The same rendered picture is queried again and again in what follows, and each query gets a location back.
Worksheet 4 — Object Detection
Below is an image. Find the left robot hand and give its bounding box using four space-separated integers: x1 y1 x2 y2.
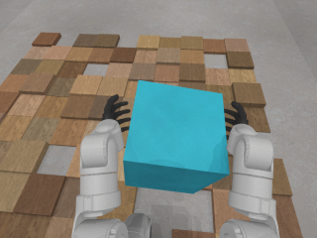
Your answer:
102 94 131 132

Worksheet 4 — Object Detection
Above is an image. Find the left robot upper arm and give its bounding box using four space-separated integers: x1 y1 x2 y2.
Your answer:
72 218 129 238

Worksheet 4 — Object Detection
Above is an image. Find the robot left shin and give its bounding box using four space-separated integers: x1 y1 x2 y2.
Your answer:
135 209 146 214

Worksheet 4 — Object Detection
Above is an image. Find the left robot forearm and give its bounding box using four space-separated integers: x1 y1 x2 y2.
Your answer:
71 119 125 238

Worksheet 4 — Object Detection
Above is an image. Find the right robot upper arm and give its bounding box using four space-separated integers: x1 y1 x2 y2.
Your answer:
219 218 277 238

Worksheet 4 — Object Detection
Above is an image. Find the right robot hand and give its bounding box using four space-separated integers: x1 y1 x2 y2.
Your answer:
224 101 249 140

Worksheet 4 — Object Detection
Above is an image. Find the right robot forearm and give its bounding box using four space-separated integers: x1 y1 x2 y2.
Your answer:
226 124 280 238

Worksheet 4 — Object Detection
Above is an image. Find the robot left thigh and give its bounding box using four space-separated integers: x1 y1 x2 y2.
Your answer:
124 212 152 238

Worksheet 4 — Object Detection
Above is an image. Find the carton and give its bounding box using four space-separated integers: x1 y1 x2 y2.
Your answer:
123 80 230 194

